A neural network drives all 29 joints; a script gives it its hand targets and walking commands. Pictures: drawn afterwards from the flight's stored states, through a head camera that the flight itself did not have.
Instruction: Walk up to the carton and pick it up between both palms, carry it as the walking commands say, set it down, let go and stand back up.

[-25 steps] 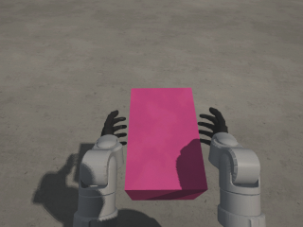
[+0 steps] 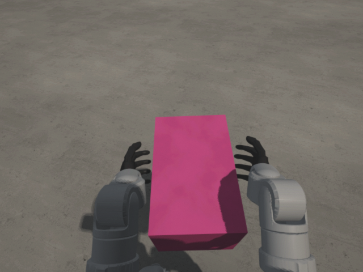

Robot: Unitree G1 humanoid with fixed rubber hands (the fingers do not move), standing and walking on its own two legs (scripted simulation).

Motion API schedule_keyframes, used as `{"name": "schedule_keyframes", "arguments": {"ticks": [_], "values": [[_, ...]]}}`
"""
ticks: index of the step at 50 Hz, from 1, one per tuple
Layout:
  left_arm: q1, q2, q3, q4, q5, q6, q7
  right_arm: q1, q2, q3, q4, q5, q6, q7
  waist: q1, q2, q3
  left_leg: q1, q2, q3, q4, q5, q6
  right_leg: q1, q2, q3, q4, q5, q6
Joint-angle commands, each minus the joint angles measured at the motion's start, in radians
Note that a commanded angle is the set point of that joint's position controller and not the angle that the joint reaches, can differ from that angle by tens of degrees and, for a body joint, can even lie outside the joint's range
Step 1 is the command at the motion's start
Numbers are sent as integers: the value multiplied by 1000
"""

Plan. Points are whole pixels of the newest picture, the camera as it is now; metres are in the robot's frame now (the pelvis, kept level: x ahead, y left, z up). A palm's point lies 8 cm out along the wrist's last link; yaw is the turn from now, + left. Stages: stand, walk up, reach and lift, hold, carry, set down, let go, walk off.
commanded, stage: carry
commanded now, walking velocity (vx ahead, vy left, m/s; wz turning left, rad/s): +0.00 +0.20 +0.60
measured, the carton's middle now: (192, 181) +0.33 -0.01 +0.00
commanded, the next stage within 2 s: none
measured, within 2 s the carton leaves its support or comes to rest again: neither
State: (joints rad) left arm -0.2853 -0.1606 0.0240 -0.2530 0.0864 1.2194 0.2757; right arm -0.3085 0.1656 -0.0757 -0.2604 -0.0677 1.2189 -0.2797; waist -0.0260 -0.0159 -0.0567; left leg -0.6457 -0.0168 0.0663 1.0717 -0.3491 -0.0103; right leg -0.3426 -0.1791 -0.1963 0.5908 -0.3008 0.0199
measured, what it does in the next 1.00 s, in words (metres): steps to the left, turning left: left foot, then right foot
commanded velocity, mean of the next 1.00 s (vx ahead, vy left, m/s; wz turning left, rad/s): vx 0.00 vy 0.20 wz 0.60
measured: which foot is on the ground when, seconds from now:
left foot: up 0.00-0.18, down 0.20-0.50, up 0.52-0.80, down 0.82-1.00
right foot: down 0.00-0.20, up 0.22-0.46, down 0.48-0.82, up 0.84-1.00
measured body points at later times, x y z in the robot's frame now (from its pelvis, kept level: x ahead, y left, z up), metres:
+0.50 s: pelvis -0.05 +0.15 -0.02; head -0.02 +0.15 +0.43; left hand +0.21 +0.36 +0.07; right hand +0.29 +0.11 +0.06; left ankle +0.01 +0.24 -0.73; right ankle -0.01 +0.08 -0.74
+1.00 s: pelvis -0.14 +0.30 -0.02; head -0.13 +0.32 +0.43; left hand +0.03 +0.58 +0.06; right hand +0.19 +0.37 +0.07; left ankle -0.14 +0.41 -0.74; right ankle -0.07 +0.20 -0.68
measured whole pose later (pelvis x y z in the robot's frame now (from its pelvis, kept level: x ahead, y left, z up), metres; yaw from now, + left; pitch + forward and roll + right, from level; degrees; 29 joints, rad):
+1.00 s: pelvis -0.14 +0.30 -0.02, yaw +33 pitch +3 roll +0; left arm -0.27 -0.16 0.05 -0.27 0.07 1.22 0.28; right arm -0.36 0.18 -0.09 -0.18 -0.11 1.19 -0.26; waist 0.02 -0.03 -0.02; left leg -0.47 -0.01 0.06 0.66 -0.24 0.05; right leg -0.59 -0.13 -0.14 1.10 -0.55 0.10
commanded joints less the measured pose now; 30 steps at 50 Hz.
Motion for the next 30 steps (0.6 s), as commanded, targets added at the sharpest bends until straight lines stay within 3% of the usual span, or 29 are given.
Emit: {"name": "schedule_keyframes", "arguments": {"ticks": [1, 4, 7, 8, 9, 10, 11, 12, 14, 16, 17, 18, 21, 22, 23, 24, 25, 26, 27, 28, 29, 30], "values": [[-339, -1020, -408, -179, -311, -66, -221, -303, 1082, 560, -82, 345, -23, 239, 25, -202, -306, -2, 52, 16, -29, -17, -30, 254, -221, 67, -75, 630, -43], [-305, -961, -382, -143, -285, -55, -221, -327, 1051, 560, -71, 338, -12, 229, 33, -253, -304, 119, 26, 83, -193, -51, -24, 201, -229, 28, -97, 522, -26], [-298, -971, -392, -108, -297, -48, -221, -311, 1038, 538, -41, 323, 1, 231, 38, -343, -307, 171, 36, 99, -378, -58, -6, 246, -260, -9, -54, 577, -7], [-311, -986, -400, -109, -294, -51, -217, -336, 1043, 531, -54, 334, -1, 235, 29, -280, -334, 226, 28, 105, -513, -7, 10, 251, -261, -24, 0, 533, 1], [-310, -965, -395, -104, -286, -48, -214, -262, 1024, 513, 7, 320, 4, 238, 7, -177, -375, 371, 15, 62, -612, 21, 28, 184, -223, -47, 157, 390, 32], [-329, -963, -398, -82, -276, -39, -212, -270, 1017, 486, 19, 316, 3, 244, -7, 87, -378, 522, 84, -35, -623, 273, 47, -47, -159, -42, 300, -11, 63], [-327, -991, -425, -90, -299, -29, -220, -263, 1007, 465, 10, 302, -6, 242, -13, 389, -381, 634, 363, -464, -628, 699, 154, -374, -1, -80, 488, -482, 131], [-353, -1004, -440, -72, -309, -32, -221, -223, 1022, 450, 43, 295, -10, 242, -2, 367, -365, 619, 323, -424, -579, 965, 201, -383, 14, 44, 611, -514, 111], [-465, -1083, -525, -157, -381, -49, -243, -243, 1081, 443, 19, 275, -35, 250, 6, 233, -416, 608, 275, -278, -522, 860, 191, -375, 34, 92, 640, -390, 94], [-461, -1112, -547, -138, -402, -60, -254, -220, 1080, 434, 16, 259, -55, 249, 12, 212, -444, 539, 214, -206, -550, 654, 182, -301, 48, 84, 580, -245, 82], [-501, -1141, -573, -213, -425, -78, -255, -274, 1087, 453, -65, 278, -76, 252, 11, 250, -450, 548, 203, -191, -550, 612, 196, -272, 68, 72, 513, -218, 82], [-513, -1122, -563, -223, -409, -87, -251, -276, 1094, 468, -52, 283, -78, 257, 5, 191, -427, 520, 207, -224, -574, 529, 201, -255, 73, 79, 467, -198, 72], [-440, -1071, -532, -209, -384, -87, -245, -195, 1056, 474, -40, 263, -73, 248, -1, 165, -431, 422, 224, -296, -646, 370, 222, -110, 105, 83, 301, -172, 40], [-430, -1086, -516, -216, -382, -88, -243, -244, 1080, 511, -93, 286, -72, 247, -1, 112, -431, 391, 214, -300, -660, 350, 220, -36, 121, 64, 214, -162, 27], [-389, -1084, -500, -185, -366, -85, -241, -258, 1065, 520, -109, 292, -72, 245, 10, 118, -442, 341, 185, -275, -637, 322, 181, 75, 101, 70, 74, -110, 8], [-331, -1070, -470, -139, -347, -78, -242, -252, 1045, 523, -97, 285, -69, 237, 32, 78, -436, 198, 145, -227, -597, 272, 135, 268, 65, 61, -131, -12, -1], [-353, -1060, -471, -156, -350, -80, -244, -243, 1052, 525, -80, 275, -60, 236, 47, -120, -389, 4, 80, -149, -442, 129, 91, 408, -124, 243, -226, 20, -49], [-309, -1047, -459, -122, -326, -88, -242, -244, 1029, 547, -78, 278, -49, 248, 50, -397, -377, -157, -18, -27, -104, -189, 28, 391, -490, 594, -281, 328, -212], [-276, -1071, -465, -142, -331, -81, -240, -302, 1040, 552, -135, 307, -54, 249, 39, -197, -368, -169, 66, -88, 99, -197, 24, 336, -489, 513, -226, 487, -241], [-291, -1049, -442, -137, -314, -82, -236, -359, 1037, 570, -144, 333, -52, 254, 41, -104, -369, -106, 100, -131, 175, -132, 27, 282, -425, 403, -186, 505, -213], [-305, -1048, -446, -169, -312, -87, -234, -298, 1059, 568, -93, 333, -48, 260, 38, -35, -371, -84, 98, -108, 211, -61, 20, 284, -346, 274, -157, 505, -158], [-312, -1054, -433, -154, -308, -88, -233, -310, 1060, 572, -107, 339, -48, 257, 30, -121, -332, -102, 102, -84, 143, -42, 0, 313, -295, 200, -114, 560, -114]]}}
